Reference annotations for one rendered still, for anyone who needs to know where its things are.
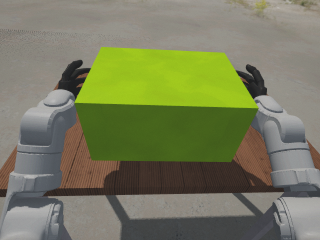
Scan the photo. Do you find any robot right hand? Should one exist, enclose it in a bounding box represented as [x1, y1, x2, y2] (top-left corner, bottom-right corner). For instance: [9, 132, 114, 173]
[235, 64, 267, 99]

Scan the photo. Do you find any robot right upper arm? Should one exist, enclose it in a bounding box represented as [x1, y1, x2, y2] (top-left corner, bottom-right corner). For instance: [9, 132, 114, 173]
[272, 196, 320, 240]

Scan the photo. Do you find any robot left upper arm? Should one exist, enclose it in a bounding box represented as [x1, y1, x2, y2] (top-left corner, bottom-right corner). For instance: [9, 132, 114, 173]
[0, 198, 64, 240]

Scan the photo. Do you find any robot left hand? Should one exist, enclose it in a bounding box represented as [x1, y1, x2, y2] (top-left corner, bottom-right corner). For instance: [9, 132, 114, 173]
[57, 59, 91, 99]

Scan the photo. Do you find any table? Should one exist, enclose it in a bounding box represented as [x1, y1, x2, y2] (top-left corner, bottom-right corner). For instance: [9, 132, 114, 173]
[0, 73, 320, 240]

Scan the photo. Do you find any robot right forearm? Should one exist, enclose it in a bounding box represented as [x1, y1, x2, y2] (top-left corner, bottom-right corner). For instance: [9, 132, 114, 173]
[250, 95, 320, 197]

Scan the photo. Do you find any robot left forearm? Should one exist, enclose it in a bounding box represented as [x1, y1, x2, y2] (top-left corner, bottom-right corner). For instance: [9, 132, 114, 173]
[0, 89, 77, 235]

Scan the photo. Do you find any carton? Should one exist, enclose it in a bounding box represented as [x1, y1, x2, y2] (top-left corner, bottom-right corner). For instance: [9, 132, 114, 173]
[74, 47, 259, 162]

